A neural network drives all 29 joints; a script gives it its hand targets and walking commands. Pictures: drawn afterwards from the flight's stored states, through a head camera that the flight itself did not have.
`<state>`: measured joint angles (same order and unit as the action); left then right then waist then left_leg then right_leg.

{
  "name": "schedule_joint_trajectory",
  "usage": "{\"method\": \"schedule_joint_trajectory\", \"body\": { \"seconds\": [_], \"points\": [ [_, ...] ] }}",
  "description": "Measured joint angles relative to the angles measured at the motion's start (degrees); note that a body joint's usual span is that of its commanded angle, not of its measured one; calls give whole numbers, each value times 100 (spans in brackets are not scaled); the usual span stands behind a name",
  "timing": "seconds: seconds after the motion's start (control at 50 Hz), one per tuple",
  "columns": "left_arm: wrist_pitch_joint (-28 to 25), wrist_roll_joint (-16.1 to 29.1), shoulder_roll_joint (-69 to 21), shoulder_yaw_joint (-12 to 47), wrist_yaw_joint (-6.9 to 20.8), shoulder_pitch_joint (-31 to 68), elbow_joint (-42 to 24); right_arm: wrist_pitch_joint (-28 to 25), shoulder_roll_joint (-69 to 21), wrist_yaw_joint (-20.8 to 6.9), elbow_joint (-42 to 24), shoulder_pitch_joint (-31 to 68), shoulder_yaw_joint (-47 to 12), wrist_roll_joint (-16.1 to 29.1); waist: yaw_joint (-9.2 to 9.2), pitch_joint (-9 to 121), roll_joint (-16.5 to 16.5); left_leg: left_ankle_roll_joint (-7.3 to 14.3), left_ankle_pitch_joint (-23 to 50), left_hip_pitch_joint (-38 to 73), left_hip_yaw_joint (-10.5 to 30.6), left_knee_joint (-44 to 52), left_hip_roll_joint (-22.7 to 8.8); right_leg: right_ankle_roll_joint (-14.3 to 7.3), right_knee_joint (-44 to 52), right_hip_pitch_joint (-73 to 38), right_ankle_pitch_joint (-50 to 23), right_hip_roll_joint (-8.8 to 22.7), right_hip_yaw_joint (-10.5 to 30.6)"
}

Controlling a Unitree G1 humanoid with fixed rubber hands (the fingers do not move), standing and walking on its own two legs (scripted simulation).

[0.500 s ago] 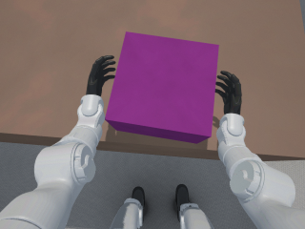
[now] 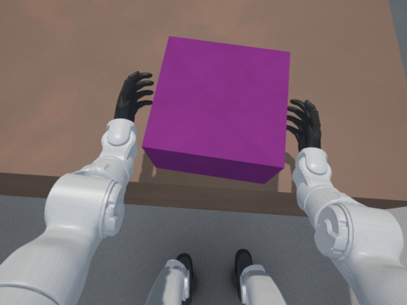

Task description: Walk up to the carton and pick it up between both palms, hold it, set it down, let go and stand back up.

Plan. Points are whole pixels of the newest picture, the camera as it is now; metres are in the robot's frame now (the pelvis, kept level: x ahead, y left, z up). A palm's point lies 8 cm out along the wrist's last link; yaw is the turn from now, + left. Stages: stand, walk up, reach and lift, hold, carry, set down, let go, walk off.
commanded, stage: set down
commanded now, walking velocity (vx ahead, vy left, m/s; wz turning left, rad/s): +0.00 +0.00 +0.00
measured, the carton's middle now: (218, 113) +0.51 +0.00 -0.09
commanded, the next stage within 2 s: none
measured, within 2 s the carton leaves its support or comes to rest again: neither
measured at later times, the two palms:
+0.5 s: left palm (101, 103) +0.46 +0.21 +0.03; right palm (328, 123) +0.44 -0.20 +0.00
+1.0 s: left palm (84, 82) +0.47 +0.22 +0.08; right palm (358, 110) +0.45 -0.23 +0.05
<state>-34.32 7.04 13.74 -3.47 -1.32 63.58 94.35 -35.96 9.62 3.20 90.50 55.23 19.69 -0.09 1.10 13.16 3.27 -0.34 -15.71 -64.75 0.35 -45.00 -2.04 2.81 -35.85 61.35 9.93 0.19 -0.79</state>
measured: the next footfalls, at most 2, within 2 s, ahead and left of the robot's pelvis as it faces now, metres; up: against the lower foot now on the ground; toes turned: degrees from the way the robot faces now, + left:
none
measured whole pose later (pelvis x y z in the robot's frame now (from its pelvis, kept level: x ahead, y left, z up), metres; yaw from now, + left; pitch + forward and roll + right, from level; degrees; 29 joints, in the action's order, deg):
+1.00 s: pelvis -0.02 -0.01 -0.02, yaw +0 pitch +32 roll -4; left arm -20.6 21.1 21.1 9.7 0.6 71.2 96.3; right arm -19.8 18.5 0.7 89.5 63.2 5.6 17.5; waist 1.1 20.1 3.0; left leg 0.2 -19.0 -66.6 0.4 -53.6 -2.0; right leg 2.6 -47.1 64.5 14.4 0.2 -0.5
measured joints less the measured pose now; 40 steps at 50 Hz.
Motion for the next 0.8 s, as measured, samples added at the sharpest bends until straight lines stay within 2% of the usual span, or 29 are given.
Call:
{"method": "schedule_joint_trajectory", "body": {
  "seconds": [0.16, 0.3, 0.4, 0.68, 0.8],
  "points": [
    [204, 666, 153, 515, -27, 324, 173, 515, 263, -88, 2, 280, -555, 584, 0, 89, -1, 67, -123, -174, 0, -425, 0, 10, -520, 224, 156, 0, 11],
    [366, 1193, 389, 1062, 78, 520, 360, 918, 459, -161, -1, 481, -864, 966, 0, 100, -40, 101, -268, -178, 0, -758, 0, 5, -942, 274, 347, 1, 18],
    [445, 1315, 493, 1305, 112, 535, 392, 1094, 469, -234, -1, 645, -876, 1008, 0, 103, -41, 89, -322, -183, 0, -863, 0, -10, -1094, 304, 426, 2, 21],
    [718, 1347, 569, 1317, 165, 619, 405, 1197, 592, -247, -1, 756, -1043, 1290, 0, 287, -36, 65, -342, -183, 1, -865, 0, -18, -1124, 319, 466, 2, 23],
    [938, 1352, 644, 1317, 161, 684, 371, 1367, 697, -246, 0, 758, -1250, 1542, 0, 428, -28, 65, -342, -182, 1, -865, 0, -18, -1124, 318, 466, 2, 23]
  ]
}}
